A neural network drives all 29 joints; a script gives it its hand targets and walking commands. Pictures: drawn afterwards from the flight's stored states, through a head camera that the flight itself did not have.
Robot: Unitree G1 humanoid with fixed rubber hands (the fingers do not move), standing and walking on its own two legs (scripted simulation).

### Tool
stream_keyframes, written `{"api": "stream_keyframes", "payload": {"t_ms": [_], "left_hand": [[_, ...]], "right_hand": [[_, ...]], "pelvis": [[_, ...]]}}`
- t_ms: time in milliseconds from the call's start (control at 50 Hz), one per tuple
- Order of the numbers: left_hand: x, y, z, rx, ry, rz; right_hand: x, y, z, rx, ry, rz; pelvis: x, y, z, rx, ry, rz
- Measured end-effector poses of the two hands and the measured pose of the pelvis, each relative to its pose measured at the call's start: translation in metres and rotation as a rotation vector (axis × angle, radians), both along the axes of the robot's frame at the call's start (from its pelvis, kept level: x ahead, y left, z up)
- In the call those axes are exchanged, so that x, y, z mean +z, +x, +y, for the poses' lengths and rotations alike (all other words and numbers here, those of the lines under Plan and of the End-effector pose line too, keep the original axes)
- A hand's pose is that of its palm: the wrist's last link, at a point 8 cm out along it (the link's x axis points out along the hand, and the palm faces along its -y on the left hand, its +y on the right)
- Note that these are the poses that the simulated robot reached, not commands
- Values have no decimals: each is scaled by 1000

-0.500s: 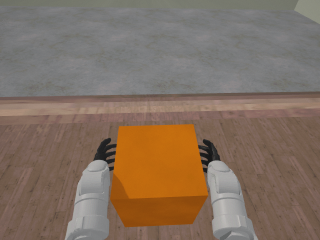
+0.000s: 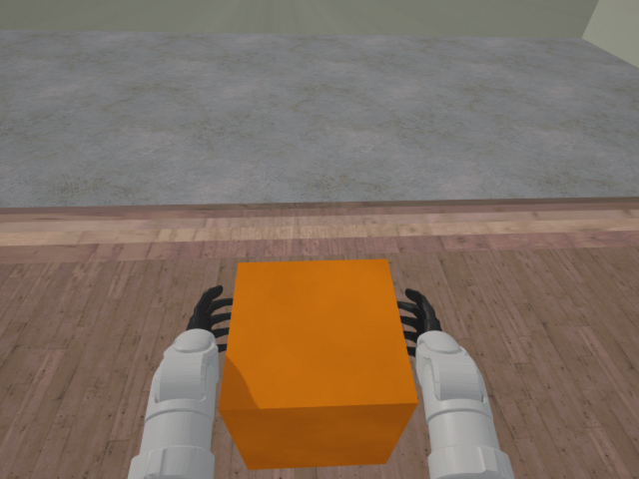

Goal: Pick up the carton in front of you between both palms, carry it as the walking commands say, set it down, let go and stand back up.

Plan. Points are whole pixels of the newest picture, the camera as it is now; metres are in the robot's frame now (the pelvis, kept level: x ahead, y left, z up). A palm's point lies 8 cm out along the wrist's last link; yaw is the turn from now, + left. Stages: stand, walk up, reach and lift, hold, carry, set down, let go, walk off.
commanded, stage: reach and lift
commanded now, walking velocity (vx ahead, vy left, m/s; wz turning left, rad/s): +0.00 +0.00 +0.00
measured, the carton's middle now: (315, 368) +0.29 +0.00 -0.04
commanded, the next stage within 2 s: hold in 0.04 s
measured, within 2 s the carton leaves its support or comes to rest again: neither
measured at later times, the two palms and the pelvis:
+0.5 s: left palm (197, 339) +0.28 +0.15 +0.05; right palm (431, 341) +0.27 -0.15 +0.05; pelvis -0.01 +0.00 +0.00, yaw +0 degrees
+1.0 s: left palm (197, 337) +0.28 +0.15 +0.05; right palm (430, 338) +0.28 -0.15 +0.05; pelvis -0.01 +0.00 +0.00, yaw +0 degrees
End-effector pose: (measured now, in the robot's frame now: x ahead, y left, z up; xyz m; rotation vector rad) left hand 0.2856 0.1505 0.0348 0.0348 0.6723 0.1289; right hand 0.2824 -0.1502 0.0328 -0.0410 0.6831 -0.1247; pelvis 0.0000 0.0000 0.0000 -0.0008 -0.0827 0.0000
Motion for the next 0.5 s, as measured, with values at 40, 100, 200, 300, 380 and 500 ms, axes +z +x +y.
{"api": "stream_keyframes", "payload": {"t_ms": [40,100,200,300,380,500], "left_hand": [[1,0,0,0,-1,-1],[5,-2,0,1,-3,-11],[16,-4,1,5,-6,-36],[17,-7,1,8,-7,-18],[15,-9,1,10,-9,-11],[16,-9,1,12,-13,-16]], "right_hand": [[1,0,0,-1,1,-1],[5,-2,0,-2,1,-11],[16,-4,1,-4,5,-36],[17,-6,1,-3,8,-18],[15,-8,1,-4,10,-10],[16,-8,1,-9,14,-16]], "pelvis": [[0,-1,0,0,0,-2],[0,-1,0,-1,0,-7],[1,-3,1,-3,0,-21],[1,-7,1,-2,1,-37],[0,-10,1,-2,0,-41],[-1,-13,0,-2,0,-42]]}}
